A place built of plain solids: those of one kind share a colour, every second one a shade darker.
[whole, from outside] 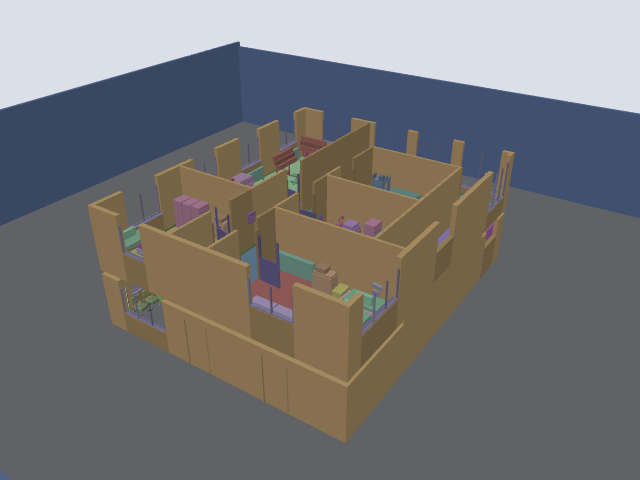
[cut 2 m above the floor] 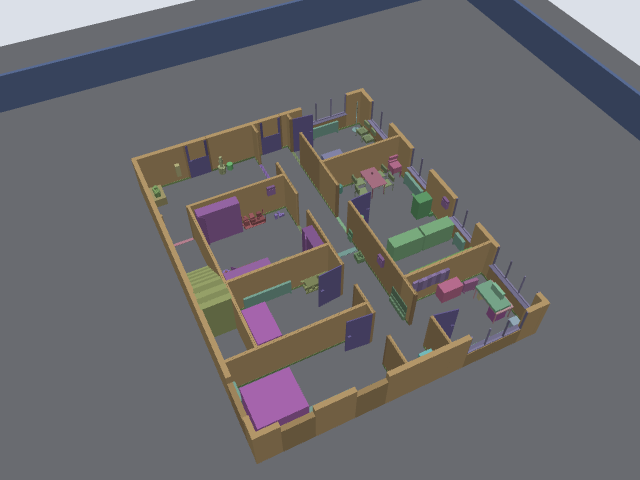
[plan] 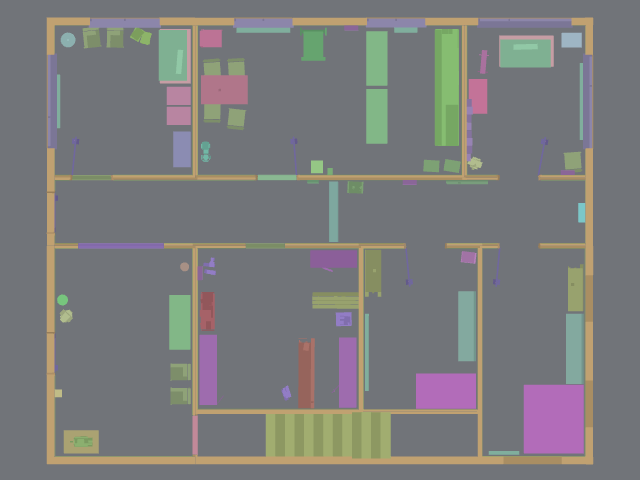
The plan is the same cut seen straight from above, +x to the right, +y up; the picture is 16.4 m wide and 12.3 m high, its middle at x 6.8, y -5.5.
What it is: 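A works' own office and amenities block on a factory's ground, two floors round a stairwell, for the staff and hands of a middling works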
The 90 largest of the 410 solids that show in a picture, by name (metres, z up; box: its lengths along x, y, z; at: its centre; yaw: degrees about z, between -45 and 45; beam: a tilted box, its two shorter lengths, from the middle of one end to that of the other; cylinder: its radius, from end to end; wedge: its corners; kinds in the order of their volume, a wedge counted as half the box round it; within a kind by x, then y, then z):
{
 "yard_bound_1": {"box": [0.2, 35.01, 5.24], "at": [-9.02, -5.45, 2.57]},
 "yard_bound_2": {"box": [31.4, 0.2, 5.94], "at": [6.58, 11.96, 2.92]},
 "yard_bound_3": {"box": [0.2, 35.01, 5.64], "at": [22.18, -5.45, 2.77]},
 "wall_1": {"box": [0.2, 2.01, 2.85], "at": [-0.1, -10.25, 4.07]},
 "wall_2": {"box": [0.2, 5.6, 2.5], "at": [-0.1, -8.45, 1.2]},
 "wall_3": {"box": [0.2, 1.81, 1.35], "at": [-0.1, -8.35, 3.31]},
 "wall_4": {"box": [0.2, 1.81, 2.85], "at": [-0.1, -6.55, 4.07]},
 "wall_5": {"box": [0.2, 1.75, 2.5], "at": [-0.1, -4.78, 1.2]},
 "wall_6": {"box": [0.2, 1.75, 2.85], "at": [-0.1, -4.78, 4.07]},
 "wall_7": {"box": [0.2, 1.36, 2.85], "at": [-0.1, -3.23, 4.07]},
 "wall_8": {"box": [0.2, 2.41, 0.95], "at": [-0.1, -1.95, 0.42]},
 "wall_9": {"box": [0.2, 1.56, 2.85], "at": [-0.1, -0.57, 4.07]},
 "wall_10": {"box": [0.2, 0.96, 2.5], "at": [-0.1, -0.28, 1.2]},
 "wall_11": {"box": [0.81, 0.2, 2.85], "at": [0.2, -11.15, 4.07]},
 "wall_12": {"box": [1.11, 0.2, 2.5], "at": [0.35, 0.1, 1.2]},
 "wall_13": {"box": [1.51, 0.2, 2.85], "at": [0.55, 0.1, 4.07]},
 "wall_14": {"box": [3.8, 0.2, 2.5], "at": [1.7, -11.15, 1.2]},
 "wall_15": {"box": [2.41, 0.2, 1.25], "at": [1.8, -11.15, 3.27]},
 "wall_16": {"box": [0.06, 4.31, 2.5], "at": [3.57, -7.8, 1.2]},
 "wall_17": {"box": [0.06, 4.31, 2.85], "at": [3.57, -7.8, 4.07]},
 "wall_18": {"box": [0.06, 3.9, 2.5], "at": [3.57, -1.95, 1.2]},
 "wall_19": {"box": [0.06, 4.25, 2.5], "at": [3.63, -7.78, 1.2]},
 "wall_20": {"box": [0.06, 4.25, 2.85], "at": [3.63, -7.78, 4.07]},
 "wall_21": {"box": [0.06, 3.9, 2.5], "at": [3.63, -1.95, 1.2]},
 "wall_22": {"box": [1.31, 0.2, 2.85], "at": [3.75, 0.1, 4.07]},
 "wall_23": {"box": [1.01, 0.2, 2.5], "at": [4.1, 0.1, 1.2]},
 "wall_24": {"box": [0.06, 3.9, 2.85], "at": [4.37, -1.95, 4.07]},
 "wall_25": {"box": [0.06, 3.9, 2.85], "at": [4.43, -1.95, 4.07]},
 "wall_26": {"box": [2.31, 0.2, 2.85], "at": [4.75, -11.15, 4.07]},
 "wall_27": {"box": [0.81, 0.2, 2.85], "at": [4.8, 0.1, 4.07]},
 "wall_28": {"box": [3.5, 0.06, 2.85], "at": [5.35, -9.87, 4.07]},
 "wall_29": {"box": [3.56, 0.06, 2.85], "at": [5.38, -9.93, 4.07]},
 "wall_30": {"box": [4.25, 0.06, 2.5], "at": [5.72, -9.87, 1.2]},
 "wall_31": {"box": [4.31, 0.06, 2.94], "at": [5.75, -9.93, 1.42]},
 "wall_32": {"box": [1.56, 0.2, 1.55], "at": [6.67, -11.15, 3.42]},
 "wall_33": {"box": [1.91, 0.2, 2.5], "at": [7.05, 0.1, 1.2]},
 "wall_34": {"box": [0.06, 4.25, 2.85], "at": [7.07, -7.78, 4.07]},
 "wall_35": {"box": [0.06, 4.25, 2.85], "at": [7.13, -7.78, 4.07]},
 "wall_36": {"box": [7.3, 0.2, 2.94], "at": [7.25, -11.15, 1.42]},
 "wall_37": {"box": [1.56, 0.2, 2.85], "at": [7.47, 0.1, 4.07]},
 "wall_38": {"box": [0.06, 4.25, 2.5], "at": [7.82, -7.78, 1.2]},
 "wall_39": {"box": [0.06, 4.25, 2.5], "at": [7.88, -7.78, 1.2]},
 "wall_40": {"box": [4.25, 0.06, 2.5], "at": [8.37, -3.87, 1.2]},
 "wall_41": {"box": [4.32, 0.06, 2.5], "at": [8.4, -3.93, 1.2]},
 "wall_42": {"box": [3.86, 0.06, 2.85], "at": [8.97, -9.93, 4.07]},
 "wall_43": {"box": [3.8, 0.06, 2.85], "at": [9.0, -9.87, 4.07]},
 "wall_44": {"box": [3.46, 0.2, 2.85], "at": [9.18, -11.15, 4.07]},
 "wall_45": {"box": [3.11, 0.06, 2.94], "at": [9.35, -9.93, 1.42]},
 "wall_46": {"box": [1.01, 0.2, 2.5], "at": [10.0, 0.1, 1.2]},
 "wall_47": {"box": [0.06, 3.9, 2.5], "at": [10.47, -1.95, 1.2]},
 "wall_48": {"box": [0.06, 3.9, 2.5], "at": [10.53, -1.95, 1.2]},
 "wall_49": {"box": [1.56, 0.2, 2.85], "at": [10.53, 0.1, 4.07]},
 "wall_50": {"box": [5.87, 0.06, 2.85], "at": [10.67, -3.93, 4.07]},
 "wall_51": {"box": [5.87, 0.06, 2.85], "at": [10.67, -3.87, 4.07]},
 "wall_52": {"box": [0.06, 4.25, 2.5], "at": [10.87, -7.78, 1.2]},
 "wall_53": {"box": [0.06, 4.25, 2.85], "at": [10.87, -7.78, 4.07]},
 "wall_54": {"box": [0.06, 4.31, 2.5], "at": [10.93, -7.8, 1.2]},
 "wall_55": {"box": [0.06, 4.37, 2.85], "at": [10.93, -7.78, 4.07]},
 "wall_56": {"box": [1.51, 0.2, 1.65], "at": [12.25, -11.15, 0.78]},
 "wall_57": {"box": [1.01, 0.2, 2.85], "at": [13.3, 0.1, 4.07]},
 "wall_58": {"box": [0.2, 0.96, 2.5], "at": [13.7, -10.78, 1.2]},
 "wall_59": {"box": [0.2, 1.51, 2.5], "at": [13.7, -8.35, 1.2]},
 "wall_60": {"box": [0.2, 1.75, 2.5], "at": [13.7, -4.78, 1.2]},
 "wall_61": {"box": [0.2, 1.06, 2.85], "at": [13.7, -3.38, 4.07]},
 "wall_62": {"box": [0.2, 1.26, 2.85], "at": [13.7, -0.42, 4.07]},
 "wall_63": {"box": [0.2, 0.96, 2.5], "at": [13.7, -0.28, 1.2]},
 "raised_floor_drawing_1": {"box": [9.33, 4.03, 0.25], "at": [9.0, -1.95, 2.77]},
 "wc_cubicles_1": {"box": [1.54, 0.91, 2.08], "at": [10.03, -9.37, 0.99]},
 "wc_cubicles_2": {"box": [1.54, 1.77, 2.08], "at": [12.79, -10.09, 0.99]},
 "raised_floor_gallery_1": {"box": [11.03, 1.88, 0.25], "at": [5.45, -4.78, 2.77]},
 "raised_floor_wages_1": {"box": [3.73, 5.53, 0.25], "at": [1.8, -8.35, 2.77]},
 "stair_1": {"box": [0.27, 1.19, 1.5], "at": [7.01, -10.51, 0.7]},
 "stair_2": {"box": [0.27, 1.19, 1.7], "at": [7.26, -10.51, 0.8]},
 "stair_3": {"box": [0.27, 1.19, 1.91], "at": [7.5, -10.51, 0.9]},
 "stair_4": {"box": [0.27, 1.19, 2.11], "at": [7.75, -10.51, 1.01]},
 "stair_5": {"box": [0.27, 1.19, 2.32], "at": [7.99, -10.51, 1.11]},
 "stair_6": {"box": [0.27, 1.19, 2.53], "at": [8.24, -10.51, 1.21]},
 "stair_7": {"box": [0.27, 1.19, 2.73], "at": [8.48, -10.51, 1.32]},
 "raised_floor_manager_1": {"box": [4.53, 4.03, 0.25], "at": [2.2, -1.95, 2.77]},
 "lockers_1": {"box": [0.45, 1.8, 1.85], "at": [3.94, -8.83, 0.88]},
 "lockers_2": {"box": [1.2, 0.45, 1.85], "at": [7.15, -5.99, 0.88]},
 "lockers_3": {"box": [0.45, 1.8, 1.85], "at": [7.51, -8.9, 0.88]},
 "counter_1": {"box": [0.55, 1.4, 0.95], "at": [3.21, -7.61, 0.57]},
 "counter_2": {"box": [0.55, 1.4, 0.95], "at": [8.26, -2.33, 0.57]},
 "counter_3": {"box": [0.55, 1.4, 0.95], "at": [8.26, -0.85, 0.57]},
 "kitchenette_1": {"box": [0.6, 3.0, 0.68], "at": [10.06, -1.59, 0.44]},
 "plan_chest_1": {"box": [0.92, 1.32, 0.97], "at": [10.33, -7.59, 3.33]},
 "cupboard_steel_1": {"box": [0.45, 0.92, 1.88], "at": [3.26, -3.18, 0.89]},
 "raised_floor_landing_1": {"box": [2.37, 1.28, 0.25], "at": [9.78, -10.47, 2.77]},
 "plan_chest_small_1": {"box": [0.92, 0.64, 1.01], "at": [7.64, -0.44, 3.34]}
}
